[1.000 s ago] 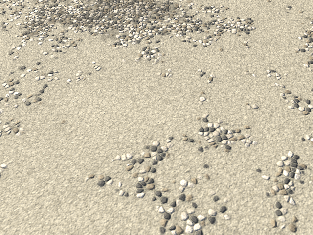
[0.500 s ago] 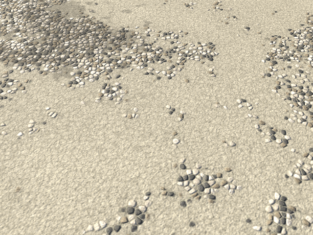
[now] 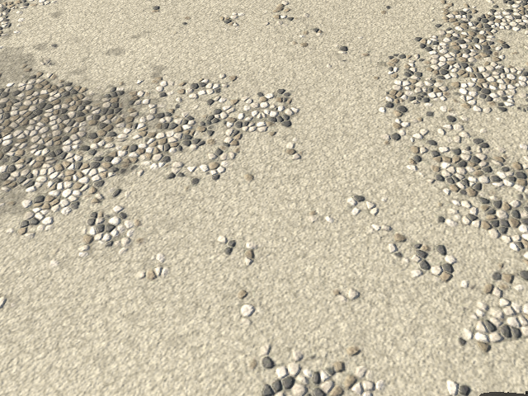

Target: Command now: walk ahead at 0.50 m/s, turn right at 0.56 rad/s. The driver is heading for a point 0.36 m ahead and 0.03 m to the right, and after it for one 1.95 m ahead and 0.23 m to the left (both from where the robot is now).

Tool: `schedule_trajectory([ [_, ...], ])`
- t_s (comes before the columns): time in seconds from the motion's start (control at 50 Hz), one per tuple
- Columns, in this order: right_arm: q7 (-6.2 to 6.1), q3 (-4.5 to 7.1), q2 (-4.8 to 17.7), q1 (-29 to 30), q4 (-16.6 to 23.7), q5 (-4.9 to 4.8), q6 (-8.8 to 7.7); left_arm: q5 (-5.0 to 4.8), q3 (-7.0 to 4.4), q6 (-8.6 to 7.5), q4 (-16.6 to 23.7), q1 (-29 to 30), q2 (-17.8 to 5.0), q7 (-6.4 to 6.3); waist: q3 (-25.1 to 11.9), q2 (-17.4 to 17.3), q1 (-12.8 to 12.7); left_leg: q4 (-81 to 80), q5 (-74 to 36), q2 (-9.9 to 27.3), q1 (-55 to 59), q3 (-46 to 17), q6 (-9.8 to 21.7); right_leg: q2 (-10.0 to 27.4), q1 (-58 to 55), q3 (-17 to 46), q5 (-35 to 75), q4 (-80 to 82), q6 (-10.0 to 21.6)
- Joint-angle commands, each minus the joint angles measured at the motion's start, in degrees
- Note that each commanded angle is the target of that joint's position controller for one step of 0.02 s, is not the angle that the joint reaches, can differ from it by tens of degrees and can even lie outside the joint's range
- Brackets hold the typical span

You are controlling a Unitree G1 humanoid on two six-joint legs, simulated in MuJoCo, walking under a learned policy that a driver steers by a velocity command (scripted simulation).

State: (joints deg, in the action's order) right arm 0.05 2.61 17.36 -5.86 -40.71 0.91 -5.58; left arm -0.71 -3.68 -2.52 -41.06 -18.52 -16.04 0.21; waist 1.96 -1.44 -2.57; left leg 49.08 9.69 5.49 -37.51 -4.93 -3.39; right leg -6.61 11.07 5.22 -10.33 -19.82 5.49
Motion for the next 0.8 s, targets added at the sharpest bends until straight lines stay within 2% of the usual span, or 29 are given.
schedule_trajectory([
  [0.02, 0.26, 0.27, 2.3, 4.2, 4.0, -0.18, -0.50, -0.42, -2.88, -0.52, 3.9, 1.2, -10.3, -1.05, -2.0, 5.2, -0.2, -12.0, -12.5, -3.8, 8.3, 2.8, -1.1, 10.6, 6.2, 8.2, 11.4, 6.1, 7.9],
  [0.06, 0.66, 0.47, 3.0, 7.1, 4.9, -0.94, -0.82, -0.66, -3.00, -0.21, 2.9, -1.1, -10.5, -1.12, -2.1, 5.8, -1.4, -16.1, -15.3, -5.1, 10.3, 2.2, -0.8, 11.5, 5.0, 10.5, 7.9, 5.1, 7.0],
  [0.12, 1.15, 1.41, 5.3, 7.6, 5.5, -1.36, -1.41, -0.92, -2.92, 0.22, 2.3, -2.4, -9.7, -1.33, -2.3, 6.9, -0.8, -20.5, -11.4, -5.3, 11.2, -0.2, 0.7, 13.7, -0.8, 16.0, 4.4, 0.3, 5.8],
  [0.16, 1.19, 2.18, 6.5, 4.3, 4.8, -1.46, -1.94, -0.66, -3.00, 0.54, 2.5, -1.3, -9.5, -1.41, -2.7, 8.5, 1.4, -22.0, -6.9, -5.4, 15.3, 0.3, 2.7, 14.2, -2.3, 18.6, 5.5, -3.6, 4.7],
  [0.18, 0.90, 2.91, 7.5, -0.4, 3.6, -1.17, -2.18, -0.49, -2.54, 0.60, 2.9, -0.7, -8.1, -1.32, -4.8, 8.4, 3.9, -24.1, -6.8, -5.1, 22.3, 1.1, 4.2, 12.1, -1.4, 17.7, 7.5, -7.9, 3.3],
  [0.2, 0.47, 3.75, 9.8, -7.6, 2.9, -0.13, -2.46, 0.00, -1.37, 0.40, 3.7, -0.4, -5.0, -1.05, -11.3, 5.2, 7.3, -22.9, -5.0, 1.4, 35.1, -4.4, 7.5, 9.0, 3.2, 14.3, 4.9, -20.2, 1.3],
  [0.22, 0.17, 5.14, 14.9, -14.9, 1.5, 0.87, -1.81, -1.03, -0.20, -0.07, 5.2, -7.2, -1.4, -1.07, -20.5, -9.6, 6.5, -25.4, 6.2, 14.7, 56.4, -26.6, 16.3, 0.9, 21.8, 5.7, -11.7, -39.9, -3.2],
  [0.24, 0.65, 4.68, 12.2, -16.1, 0.7, -0.68, -1.28, -1.47, -0.29, -0.34, 5.3, -8.4, -4.7, -1.15, -20.5, -16.2, 6.4, -30.7, 20.1, 19.3, 58.1, -41.6, 18.6, 3.2, 32.1, 4.9, -23.8, -50.6, -4.2],
  [0.26, 0.46, 3.52, 7.9, -13.1, 1.6, -1.06, -0.97, -1.53, -1.53, -0.12, 4.9, -4.0, -9.2, -1.11, -12.5, -9.2, 7.5, -32.2, 23.8, 17.1, 51.4, -34.9, 16.2, 6.1, 35.2, 5.4, -19.1, -54.7, -4.6],
  [0.28, 0.24, 2.97, 6.4, -10.5, 2.0, -0.68, -0.47, -0.96, -1.77, 0.25, 5.6, 0.1, -9.7, -1.15, -7.7, -4.9, 7.3, -32.4, 18.0, 14.8, 44.6, -26.6, 14.2, 8.0, 34.5, 3.1, -14.9, -55.1, -4.9],
  [0.3, 0.19, 2.48, 5.1, -8.2, 1.7, -0.41, -0.19, -0.36, -1.89, 0.34, 6.4, 2.5, -9.2, -1.00, -3.7, -3.4, 6.3, -33.8, 11.0, 12.4, 38.3, -20.3, 13.7, 9.6, 33.3, 2.6, -11.9, -52.5, -5.0],
  [0.32, 0.05, 2.05, 4.0, -7.0, 1.4, -0.09, -0.24, -0.39, -2.08, 0.56, 6.6, 2.8, -8.4, -0.73, -2.3, -4.5, 4.9, -35.1, 6.4, 10.7, 34.3, -15.6, 13.0, 11.3, 31.1, 2.5, -9.8, -50.3, -4.9],
  [0.36, 0.25, 1.95, 3.6, -7.1, 0.3, -0.23, -0.66, -0.80, -1.51, 1.03, 6.6, 2.1, -5.5, -0.37, -1.4, -5.3, 3.9, -37.8, 1.8, 8.6, 29.9, -10.2, 13.5, 12.0, 27.6, 1.3, -8.4, -47.2, -4.9],
  [0.38, 0.54, 2.08, 4.1, -8.1, -0.7, -0.39, -0.97, -0.59, -1.08, 1.03, 6.7, 2.5, -4.0, -0.37, -1.1, -4.5, 3.7, -38.9, -0.3, 8.4, 28.9, -8.9, 14.5, 11.9, 27.1, 1.3, -7.9, -44.6, -5.0],
  [0.42, 0.82, 2.50, 5.9, -8.7, -2.1, -0.86, -1.11, 0.14, -0.38, 0.60, 7.6, 4.9, -2.7, -0.27, -0.5, -3.2, 3.2, -40.2, -5.4, 8.6, 29.3, -7.1, 16.5, 12.2, 28.0, 0.2, -5.2, -37.7, -5.3],
  [0.44, 0.86, 2.59, 6.5, -8.5, -2.3, -1.23, -0.91, 0.52, -0.07, 0.16, 7.8, 6.4, -2.5, -0.04, -0.5, -2.7, 3.2, -40.5, -7.6, 8.2, 29.5, -5.8, 16.7, 12.7, 27.6, -0.9, -2.2, -33.5, -5.5],
  [0.48, 0.82, 2.78, 7.5, -8.8, -2.8, -1.97, -0.28, 0.59, 0.49, -0.92, 8.3, 10.6, -1.9, 0.56, 0.1, -2.3, 4.5, -40.4, -10.3, 6.2, 28.7, -2.7, 15.9, 12.0, 24.6, -2.7, 3.7, -24.3, -5.9],
  [0.54, 0.68, 3.18, 9.4, -12.9, -4.4, -2.53, 0.53, -0.06, 0.61, -1.93, 9.3, 16.2, -2.2, 1.36, 0.2, -2.5, 6.7, -38.9, -11.0, 6.1, 29.0, -2.2, 15.0, 9.5, 19.5, -4.3, 8.4, -15.6, -6.8],
  [0.58, 0.55, 3.29, 9.9, -14.7, -5.3, -2.89, 1.10, -0.46, 0.23, -2.41, 10.0, 18.2, -3.4, 1.70, 0.2, -3.5, 6.7, -37.0, -9.8, 7.4, 31.0, -4.2, 14.2, 8.7, 17.6, -3.7, 7.7, -12.0, -6.3],
  [0.62, 0.25, 3.41, 10.3, -14.7, -5.8, -3.05, 1.72, -0.55, -0.56, -2.87, 9.6, 16.1, -5.1, 1.74, -0.8, -4.3, 4.3, -33.8, -9.8, 8.2, 31.6, -5.7, 12.7, 8.0, 11.9, -3.7, 6.6, -8.2, -4.9],
  [0.64, 0.11, 3.18, 9.8, -14.4, -5.9, -2.99, 1.88, -0.32, -1.36, -2.95, 8.3, 12.0, -6.4, 1.43, -2.8, -4.1, 1.7, -29.5, -13.6, 6.8, 30.3, -4.6, 11.4, 7.3, 4.6, -4.4, 6.6, -6.1, -3.7],
  [0.66, 0.13, 2.45, 7.7, -14.6, -5.8, -2.54, 1.77, 0.30, -2.66, -2.95, 6.5, 5.1, -8.9, 0.80, -7.4, -3.0, -1.6, -20.3, -15.3, 3.5, 26.7, -2.1, 9.4, 9.0, -6.7, -3.3, 6.7, -6.1, -1.9],
  [0.68, 0.16, 0.75, 3.2, -14.0, -3.8, -0.83, 1.47, 1.56, -3.85, -2.68, 5.6, -4.9, -13.5, -0.05, -16.9, 4.9, -5.5, -1.7, 0.0, -0.9, 15.9, 1.2, 6.6, 21.5, -22.7, 9.0, 7.5, -8.0, 2.0],
  [0.7, -0.07, -0.25, -0.3, -20.1, -2.5, -2.14, 0.64, 2.11, -4.10, -1.94, 4.9, -6.3, -15.9, 0.14, -22.1, 19.2, -2.6, 14.5, 24.7, -6.8, -1.2, 2.4, 4.3, 32.0, -32.5, 31.3, -5.8, -1.3, 9.3],
  [0.72, -0.14, 1.28, 5.7, -18.1, -3.4, -3.39, 0.54, 1.39, -2.97, -1.98, 4.7, -5.4, -11.0, 0.35, -17.3, 13.4, -3.8, 21.8, 23.0, -4.0, -6.5, -1.9, 4.1, 30.2, -28.2, 32.3, -13.6, 1.6, 8.8],
  [0.74, -0.03, 1.97, 7.4, -14.4, -2.4, -3.65, 0.64, 0.69, -2.01, -2.15, 4.4, -2.5, -8.2, 0.37, -10.7, 11.3, -3.2, 22.8, 18.0, -2.0, -8.8, -1.5, 4.4, 28.2, -22.7, 23.6, -12.2, 2.5, 7.1],
  [0.76, -0.17, 2.03, 6.8, -12.7, -2.5, -3.15, 0.96, 0.78, -1.39, -2.34, 4.3, 0.9, -6.5, 0.56, -7.5, 8.7, -1.6, 21.7, 13.6, -0.2, -6.9, -0.7, 4.1, 25.6, -16.7, 17.6, -7.2, 4.1, 6.0],
  [0.78, -0.16, 2.22, 6.2, -11.7, -2.3, -2.58, 1.39, 1.02, -1.05, -2.55, 4.0, 3.6, -5.0, 0.76, -4.7, 8.5, 0.0, 19.6, 10.6, 1.0, -5.3, -0.7, 3.9, 23.9, -11.8, 13.2, -2.6, 5.9, 5.6],
  [0.8, -0.04, 2.27, 5.2, -12.2, -2.5, -2.61, 2.11, 1.33, -0.86, -2.91, 3.6, 5.4, -4.0, 0.79, -3.2, 8.7, 1.5, 18.3, 8.5, 2.0, -2.5, -1.1, 3.6, 22.5, -8.0, 9.0, 1.3, 7.8, 5.0],
])
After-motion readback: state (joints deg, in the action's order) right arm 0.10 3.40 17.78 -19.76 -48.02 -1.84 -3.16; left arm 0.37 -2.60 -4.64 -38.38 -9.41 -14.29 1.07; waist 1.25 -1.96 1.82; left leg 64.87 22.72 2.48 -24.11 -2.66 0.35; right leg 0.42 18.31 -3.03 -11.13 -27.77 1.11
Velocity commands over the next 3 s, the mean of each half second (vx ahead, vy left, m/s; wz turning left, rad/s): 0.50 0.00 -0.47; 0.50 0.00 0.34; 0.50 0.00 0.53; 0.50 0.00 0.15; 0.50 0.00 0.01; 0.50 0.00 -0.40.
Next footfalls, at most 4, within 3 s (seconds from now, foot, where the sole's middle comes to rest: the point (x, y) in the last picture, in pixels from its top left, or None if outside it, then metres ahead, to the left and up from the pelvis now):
0.20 left None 0.30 0.15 -0.78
0.66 right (363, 389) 0.48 -0.17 -0.78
1.16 left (261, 282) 0.77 0.10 -0.78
1.68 right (303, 190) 1.10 -0.02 -0.78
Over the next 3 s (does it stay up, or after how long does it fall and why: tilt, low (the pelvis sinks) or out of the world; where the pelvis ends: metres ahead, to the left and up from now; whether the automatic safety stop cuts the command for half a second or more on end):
stays up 1.61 0.23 0.00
